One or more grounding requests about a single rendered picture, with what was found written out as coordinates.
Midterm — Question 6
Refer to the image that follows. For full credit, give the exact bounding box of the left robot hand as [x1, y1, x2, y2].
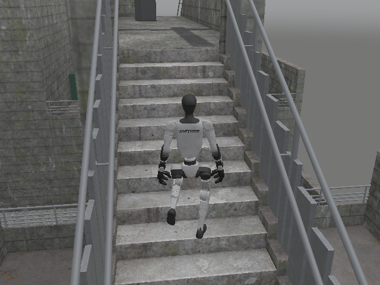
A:
[157, 171, 171, 185]

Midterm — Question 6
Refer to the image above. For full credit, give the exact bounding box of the right robot hand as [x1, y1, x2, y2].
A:
[211, 169, 224, 183]

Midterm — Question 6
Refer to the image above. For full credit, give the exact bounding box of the humanoid robot torso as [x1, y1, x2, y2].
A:
[175, 118, 203, 179]

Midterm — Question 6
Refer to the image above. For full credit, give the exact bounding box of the left robot upper arm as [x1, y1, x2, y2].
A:
[163, 121, 177, 154]

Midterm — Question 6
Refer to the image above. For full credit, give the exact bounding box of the robot left shin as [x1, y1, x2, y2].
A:
[171, 179, 181, 209]

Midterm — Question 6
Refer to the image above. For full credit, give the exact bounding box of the right robot forearm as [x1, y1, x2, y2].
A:
[212, 144, 224, 170]

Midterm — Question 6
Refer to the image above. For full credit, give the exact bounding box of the right robot upper arm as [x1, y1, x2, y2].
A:
[202, 120, 218, 153]

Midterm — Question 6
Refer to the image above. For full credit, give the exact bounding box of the left robot forearm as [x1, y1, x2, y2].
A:
[158, 145, 169, 172]

